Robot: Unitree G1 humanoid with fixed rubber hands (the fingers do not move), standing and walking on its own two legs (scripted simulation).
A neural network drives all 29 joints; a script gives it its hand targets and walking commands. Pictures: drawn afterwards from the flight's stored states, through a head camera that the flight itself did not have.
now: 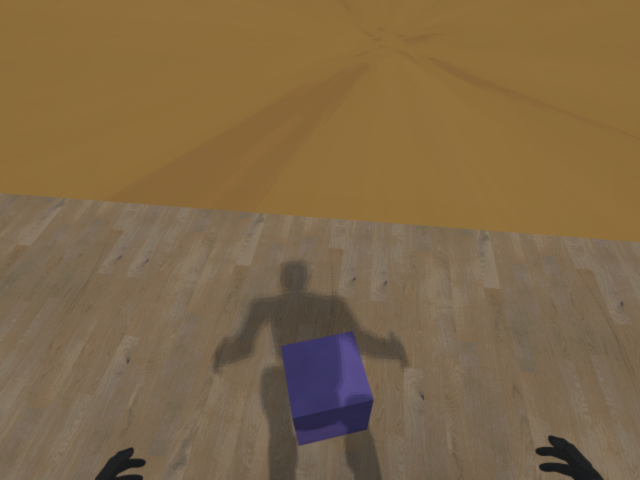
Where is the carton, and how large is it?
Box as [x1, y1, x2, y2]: [281, 331, 373, 445]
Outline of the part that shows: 352,331 281,346 292,418 299,445 366,429 373,399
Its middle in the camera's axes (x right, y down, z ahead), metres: +0.01 +0.42 +1.13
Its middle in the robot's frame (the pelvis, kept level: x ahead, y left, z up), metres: +0.48 +0.02 -0.65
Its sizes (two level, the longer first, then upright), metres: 0.210 0.200 0.250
